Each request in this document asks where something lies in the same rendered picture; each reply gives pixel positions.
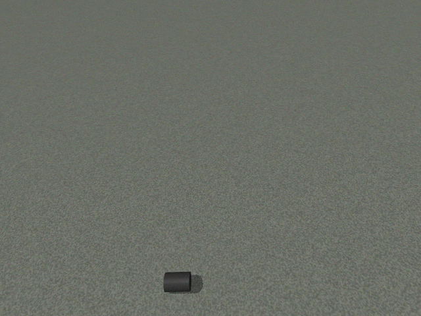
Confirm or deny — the can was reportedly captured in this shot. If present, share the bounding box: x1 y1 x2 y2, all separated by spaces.
163 272 191 292

